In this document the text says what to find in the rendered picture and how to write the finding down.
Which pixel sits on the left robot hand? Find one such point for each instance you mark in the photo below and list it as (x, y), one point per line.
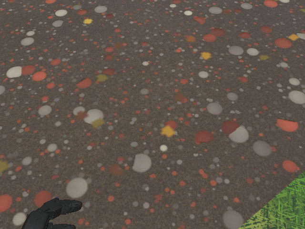
(39, 219)

